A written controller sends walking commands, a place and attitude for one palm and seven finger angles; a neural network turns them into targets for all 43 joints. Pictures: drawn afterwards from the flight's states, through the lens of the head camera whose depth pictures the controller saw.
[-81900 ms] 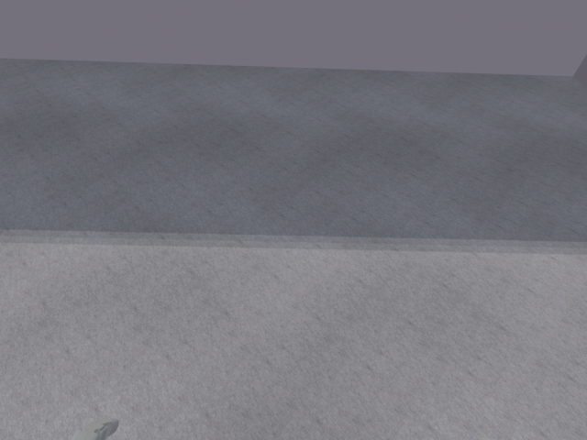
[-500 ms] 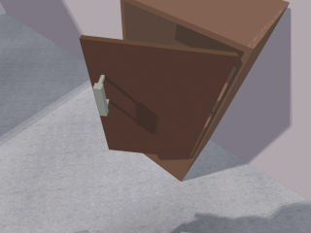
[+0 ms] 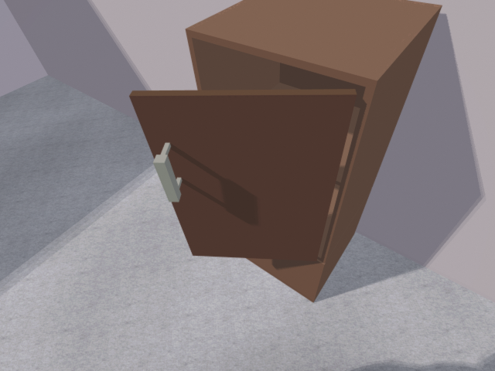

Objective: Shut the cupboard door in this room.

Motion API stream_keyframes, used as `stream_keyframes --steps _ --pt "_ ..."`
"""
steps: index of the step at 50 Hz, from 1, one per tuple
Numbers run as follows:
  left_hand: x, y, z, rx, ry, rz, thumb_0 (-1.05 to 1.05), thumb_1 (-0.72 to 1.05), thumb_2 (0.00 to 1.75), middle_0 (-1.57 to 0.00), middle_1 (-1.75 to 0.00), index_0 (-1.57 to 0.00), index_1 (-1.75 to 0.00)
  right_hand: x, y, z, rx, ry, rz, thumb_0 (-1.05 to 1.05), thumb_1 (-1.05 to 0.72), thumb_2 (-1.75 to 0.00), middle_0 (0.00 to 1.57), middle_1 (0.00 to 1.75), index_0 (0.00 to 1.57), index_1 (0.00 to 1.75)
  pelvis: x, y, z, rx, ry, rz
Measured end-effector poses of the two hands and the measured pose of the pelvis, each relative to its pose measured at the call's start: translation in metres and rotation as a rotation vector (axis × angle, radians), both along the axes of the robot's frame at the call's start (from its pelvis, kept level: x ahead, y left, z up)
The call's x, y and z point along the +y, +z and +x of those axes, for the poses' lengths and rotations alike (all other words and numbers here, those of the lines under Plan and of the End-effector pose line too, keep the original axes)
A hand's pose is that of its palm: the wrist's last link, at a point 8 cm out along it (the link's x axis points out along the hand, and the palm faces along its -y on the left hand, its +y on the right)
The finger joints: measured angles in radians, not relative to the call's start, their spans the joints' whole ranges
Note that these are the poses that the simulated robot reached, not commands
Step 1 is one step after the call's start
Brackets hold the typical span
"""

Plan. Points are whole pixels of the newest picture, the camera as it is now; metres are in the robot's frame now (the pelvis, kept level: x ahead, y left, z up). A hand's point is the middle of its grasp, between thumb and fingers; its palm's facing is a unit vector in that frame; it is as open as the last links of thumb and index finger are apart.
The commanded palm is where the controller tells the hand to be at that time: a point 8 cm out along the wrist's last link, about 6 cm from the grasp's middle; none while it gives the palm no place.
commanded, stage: come to a stop and stand still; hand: left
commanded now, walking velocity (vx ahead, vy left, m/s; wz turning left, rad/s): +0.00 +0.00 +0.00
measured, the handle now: (170, 172) +0.49 +0.20 +0.02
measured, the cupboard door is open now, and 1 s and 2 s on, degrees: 32 32 32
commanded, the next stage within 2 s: look again from close up in 0.72 s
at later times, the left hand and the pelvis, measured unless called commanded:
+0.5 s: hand out of the picture +0.05 +0.13 -0.16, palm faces +0.03 -0.97 -0.24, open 7.3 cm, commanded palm none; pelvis +0.03 -0.05 +0.00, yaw +1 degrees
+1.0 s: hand out of the picture +0.04 +0.12 -0.17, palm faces +0.05 -0.98 -0.21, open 7.4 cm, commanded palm none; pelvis +0.03 -0.06 +0.00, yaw +2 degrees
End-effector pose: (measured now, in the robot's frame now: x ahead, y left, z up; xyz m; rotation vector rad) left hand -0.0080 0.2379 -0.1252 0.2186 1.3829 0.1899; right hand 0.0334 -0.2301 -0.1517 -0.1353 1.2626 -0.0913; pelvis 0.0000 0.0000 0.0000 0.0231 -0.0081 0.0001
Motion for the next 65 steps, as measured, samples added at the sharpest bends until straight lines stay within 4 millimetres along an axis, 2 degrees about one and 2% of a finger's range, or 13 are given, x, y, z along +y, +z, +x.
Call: stream_keyframes --steps 8,12,21,28,42,51,65 --pt "-0.035 -0.005 0.012 0.007 0.002 -0.046 0.0 0.91 0.9 -0.2 -0.3 -0.2 -0.3 -0.016 -0.001 -0.019 0.097 -0.012 -0.002 0.01 -0.91 -0.9 0.2 0.3 0.2 0.3 -0.019 0.002 0.009 0.002 0.01 0.0" --pt "-0.042 -0.006 0.022 -0.001 0.0 -0.041 0.01 0.92 0.9 -0.2 -0.3 -0.2 -0.3 -0.021 0.0 -0.021 0.121 -0.017 0.001 0.01 -0.91 -0.9 0.2 0.3 0.2 0.3 -0.029 0.002 0.014 0.001 0.013 -0.001" --pt "-0.052 -0.005 0.046 -0.044 0.003 -0.029 0.01 0.92 0.9 -0.2 -0.3 -0.2 -0.3 -0.029 -0.001 -0.012 0.132 -0.015 0.012 0.01 -0.91 -0.9 0.2 0.3 0.2 0.3 -0.044 0.003 0.024 -0.002 0.022 -0.005" --pt "-0.058 -0.005 0.055 -0.06 0.012 -0.028 0.0 0.92 0.9 -0.2 -0.3 -0.2 -0.3 -0.035 0.0 0.0 0.12 -0.009 0.009 0.0 -0.91 -0.9 0.2 0.3 0.2 0.3 -0.052 0.003 0.03 -0.003 0.027 -0.007" --pt "-0.065 -0.009 0.048 -0.041 0.035 -0.043 0.0 0.92 0.9 -0.2 -0.3 -0.2 -0.3 -0.045 0.004 0.01 0.115 0.001 -0.015 0.0 -0.91 -0.9 0.2 0.3 0.2 0.3 -0.057 0.004 0.033 -0.008 0.032 -0.011" --pt "-0.066 -0.011 0.04 -0.025 0.044 -0.057 0.0 0.91 0.9 -0.2 -0.3 -0.2 -0.3 -0.043 0.006 0.007 0.128 0.0 -0.021 0.0 -0.91 -0.9 0.2 0.3 0.2 0.3 -0.056 0.005 0.033 -0.008 0.033 -0.014" --pt "-0.058 -0.011 0.043 -0.045 0.04 -0.057 0.0 0.91 0.9 -0.2 -0.3 -0.2 -0.3 -0.036 0.007 0.004 0.119 -0.003 -0.022 0.0 -0.91 -0.9 0.2 0.3 0.2 0.3 -0.05 0.005 0.03 -0.015 0.032 -0.014"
